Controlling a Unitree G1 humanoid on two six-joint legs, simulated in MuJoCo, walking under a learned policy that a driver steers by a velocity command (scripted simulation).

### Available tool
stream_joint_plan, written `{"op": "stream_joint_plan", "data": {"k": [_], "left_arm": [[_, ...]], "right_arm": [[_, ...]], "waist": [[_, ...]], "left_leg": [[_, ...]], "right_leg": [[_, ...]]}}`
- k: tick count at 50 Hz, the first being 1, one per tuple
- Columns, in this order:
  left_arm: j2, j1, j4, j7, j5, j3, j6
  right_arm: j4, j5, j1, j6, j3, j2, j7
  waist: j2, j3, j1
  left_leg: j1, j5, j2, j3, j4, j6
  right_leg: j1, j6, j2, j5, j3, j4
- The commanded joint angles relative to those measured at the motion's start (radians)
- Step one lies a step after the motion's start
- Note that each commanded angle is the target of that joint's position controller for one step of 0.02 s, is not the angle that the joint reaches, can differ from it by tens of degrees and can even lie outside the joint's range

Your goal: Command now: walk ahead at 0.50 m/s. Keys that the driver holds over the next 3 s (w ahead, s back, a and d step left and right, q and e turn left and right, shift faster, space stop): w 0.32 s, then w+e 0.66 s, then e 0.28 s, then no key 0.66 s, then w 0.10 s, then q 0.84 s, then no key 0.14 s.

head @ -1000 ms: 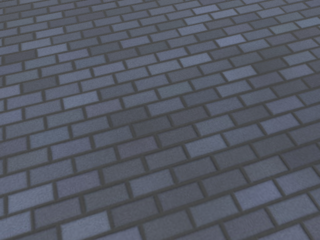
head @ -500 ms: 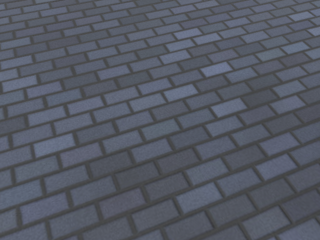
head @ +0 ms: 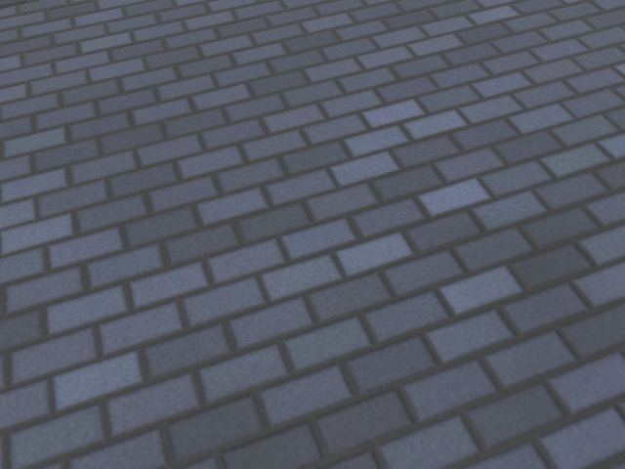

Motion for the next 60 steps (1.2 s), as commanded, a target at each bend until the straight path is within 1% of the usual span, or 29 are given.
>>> {"op": "stream_joint_plan", "data": {"k": [1,6,9,11,12,13,14,15,16,17,18,20,22,25,30,35,38,40,41,42,43,44,46,47,48,50,54,57,60], "left_arm": [[0.11,0.031,-0.038,0.002,-0.002,0.012,-0.015],[0.115,0.117,-0.007,0.01,0.004,0.009,-0.013],[0.126,0.132,0.008,0.019,0.013,0.011,-0.007],[0.14,0.1,0.007,0.024,0.017,0.015,-0.005],[0.15,0.085,0.007,0.025,0.018,0.018,-0.003],[0.151,0.065,0.004,0.022,0.014,0.017,0.002],[0.129,0.057,-0.019,0.019,0.004,0.008,0.001],[0.028,0.163,-0.046,0.006,-0.039,-0.012,0.0],[0.114,0.131,-0.034,0.007,-0.012,0.013,0.002],[0.121,0.044,-0.058,0.007,-0.005,0.02,0.006],[0.102,-0.001,-0.066,0.002,-0.003,0.015,0.003],[0.068,0.012,-0.055,-0.006,0.016,0.015,0.027],[0.051,0.025,-0.051,-0.018,0.023,0.014,0.051],[0.056,-0.077,-0.09,-0.026,0.018,0.018,0.068],[0.043,-0.256,-0.16,-0.037,0.011,0.007,0.064],[0.036,-0.39,-0.225,-0.045,0.018,-0.006,0.06],[0.059,-0.347,-0.227,-0.042,0.021,0.005,0.061],[0.092,-0.215,-0.193,-0.035,0.024,0.024,0.06],[0.119,-0.094,-0.159,-0.031,0.03,0.04,0.052],[0.197,0.046,-0.128,-0.018,0.045,0.069,0.048],[0.31,0.015,-0.156,-0.009,0.034,0.099,0.058],[0.3,0.029,-0.156,-0.006,0.011,0.094,0.073],[0.203,-0.073,-0.153,0.004,0.002,0.069,0.069],[0.166,-0.127,-0.16,0.006,-0.005,0.057,0.062],[0.165,-0.143,-0.169,0.009,-0.009,0.052,0.052],[0.171,-0.121,-0.164,0.007,-0.018,0.049,0.03],[0.222,-0.059,-0.165,0.006,-0.01,0.058,0.032],[0.221,-0.018,-0.174,0.009,-0.012,0.057,0.051],[0.224,0.02,-0.182,0.019,-0.005,0.059,0.069]], "right_arm": [[-0.065,0.006,-0.063,-0.001,0.0,-0.032,0.004],[-0.113,0.012,-0.205,-0.008,0.014,-0.024,0.003],[-0.137,0.012,-0.24,-0.018,0.011,-0.04,0.001],[-0.129,0.013,-0.186,-0.027,0.003,-0.053,-0.004],[-0.103,0.011,-0.102,-0.032,-0.005,-0.067,-0.011],[-0.048,0.006,0.058,-0.041,-0.017,-0.083,-0.02],[0.0,-0.017,0.242,-0.051,-0.038,-0.143,-0.031],[0.008,-0.035,0.335,-0.05,-0.067,-0.257,-0.033],[0.001,0.007,0.264,-0.033,-0.063,-0.231,-0.023],[-0.018,0.021,0.141,-0.031,-0.047,-0.175,-0.021],[-0.03,0.02,0.075,-0.039,-0.028,-0.103,-0.016],[-0.013,0.021,0.047,-0.053,-0.007,-0.041,-0.025],[0.01,0.019,0.099,-0.072,-0.006,-0.05,-0.029],[0.024,0.018,0.146,-0.086,-0.012,-0.081,-0.032],[0.035,0.021,0.202,-0.086,-0.003,-0.073,-0.04],[0.066,0.017,0.289,-0.077,-0.004,-0.09,-0.058],[0.065,0.013,0.274,-0.063,-0.011,-0.121,-0.07],[0.054,0.007,0.25,-0.046,-0.02,-0.15,-0.072],[0.042,0.011,0.236,-0.038,-0.024,-0.162,-0.067],[0.01,0.018,0.211,-0.039,-0.021,-0.154,-0.059],[-0.074,0.039,0.233,-0.051,-0.006,-0.056,-0.034],[-0.101,0.025,0.112,-0.063,-0.016,-0.13,-0.028],[-0.119,0.034,0.073,-0.085,-0.009,-0.112,-0.025],[-0.115,0.016,0.061,-0.07,-0.012,-0.109,-0.028],[-0.114,-0.002,0.116,-0.048,-0.008,-0.095,-0.027],[-0.124,-0.014,0.112,-0.013,-0.008,-0.091,-0.025],[-0.172,-0.004,0.014,0.005,-0.003,-0.085,-0.025],[-0.214,0.007,-0.074,0.011,0.004,-0.094,-0.029],[-0.248,0.015,-0.149,0.009,0.01,-0.109,-0.034]], "waist": [[-0.087,0.06,-0.007],[-0.101,0.073,0.037],[-0.105,0.082,0.034],[-0.113,0.056,-0.004],[-0.119,0.011,-0.04],[-0.091,-0.07,-0.11],[-0.039,-0.184,-0.172],[0.188,-0.319,-0.137],[0.101,-0.314,-0.121],[0.04,-0.147,-0.072],[-0.013,-0.058,-0.053],[0.008,0.013,0.002],[0.024,0.012,0.015],[0.013,0.042,0.012],[0.014,0.071,-0.021],[0.019,0.086,-0.058],[0.053,0.042,-0.02],[0.075,-0.038,0.039],[0.057,-0.104,0.093],[-0.025,-0.189,0.164],[-0.316,-0.27,0.086],[-0.109,-0.267,0.117],[0.01,-0.06,0.037],[0.051,-0.018,-0.005],[-0.01,-0.028,-0.036],[-0.018,-0.015,-0.052],[-0.055,-0.022,-0.031],[-0.104,-0.053,0.011],[-0.116,-0.056,0.048]], "left_leg": [[-0.058,0.101,0.004,0.031,-0.128,-0.022],[-0.041,0.156,-0.038,0.071,-0.321,-0.003],[-0.035,0.088,-0.056,0.071,-0.383,0.03],[0.072,0.011,-0.094,0.088,-0.427,0.065],[0.183,-0.021,-0.128,0.102,-0.448,0.084],[0.374,0.024,-0.156,0.118,-0.515,0.109],[0.65,-0.002,-0.026,-0.022,-0.52,0.156],[0.945,-0.1,0.285,-0.512,-0.602,0.291],[0.891,-0.116,0.297,-0.672,-0.704,0.304],[0.738,-0.172,0.265,-0.485,-0.713,0.263],[0.594,-0.131,0.222,-0.366,-0.765,0.224],[0.44,-0.043,0.134,-0.185,-0.825,0.136],[0.413,0.061,0.126,-0.113,-0.842,0.133],[0.447,0.124,0.113,-0.017,-0.87,0.122],[0.517,0.263,0.085,0.108,-0.865,0.092],[0.67,0.467,0.123,0.184,-0.809,0.085],[0.749,0.839,0.145,0.232,-0.661,0.075],[0.758,1.007,0.152,0.25,-0.429,0.078],[0.691,0.919,0.146,0.258,-0.231,0.068],[0.484,0.625,0.118,0.265,0.069,0.038],[0.001,-0.335,-0.134,0.222,0.488,-0.03],[-0.138,-0.333,-0.129,-0.013,0.548,-0.018],[-0.127,-0.185,-0.025,-0.038,0.366,-0.009],[-0.06,-0.163,-0.002,-0.039,0.29,-0.014],[0.009,-0.163,0.002,-0.037,0.251,-0.032],[0.04,-0.179,0.003,-0.026,0.185,-0.066],[0.025,-0.068,-0.032,0.019,0.017,-0.099],[0.011,0.015,-0.061,0.019,-0.091,-0.092],[-0.016,0.042,-0.086,0.003,-0.183,-0.077]], "right_leg": [[-0.022,-0.105,-0.257,0.244,0.168,-0.15],[0.1,-0.1,-0.271,0.363,0.136,-0.123],[0.194,-0.1,-0.307,0.467,0.136,-0.072],[0.211,-0.082,-0.313,0.669,0.115,0.017],[0.208,-0.069,-0.306,0.799,0.103,0.118],[0.165,-0.05,-0.27,0.82,0.071,0.298],[-0.024,-0.03,-0.229,0.58,0.045,0.552],[-0.397,0.022,-0.049,-0.05,-0.012,0.96],[-0.504,0.004,-0.024,-0.326,0.136,1.075],[-0.556,-0.006,-0.092,-0.244,0.16,1.082],[-0.532,-0.006,-0.13,-0.169,0.16,1.02],[-0.442,0.006,-0.171,-0.105,0.16,0.918],[-0.419,0.018,-0.172,-0.077,0.151,0.905],[-0.533,0.033,-0.186,0.025,0.142,0.847],[-0.593,0.046,-0.172,0.183,0.085,0.605],[-0.571,0.008,-0.138,0.169,-0.013,0.41],[-0.471,-0.048,-0.069,0.038,-0.063,0.374],[-0.325,-0.099,-0.002,-0.065,-0.083,0.353],[-0.162,-0.13,0.02,-0.053,-0.063,0.278],[0.076,-0.19,-0.104,-0.108,0.127,0.205],[0.39,-0.372,-0.417,-0.054,0.717,0.115],[0.385,-0.375,-0.422,-0.016,0.791,0.039],[0.138,-0.277,-0.365,0.127,0.555,0.002],[0.039,-0.213,-0.284,0.189,0.455,-0.016],[-0.023,-0.226,-0.277,0.282,0.417,-0.021],[-0.079,-0.226,-0.242,0.454,0.367,-0.017],[-0.087,-0.16,-0.174,0.793,0.281,0.053],[-0.029,-0.105,-0.153,0.818,0.294,0.1],[0.053,-0.091,-0.166,0.803,0.346,0.146]]}}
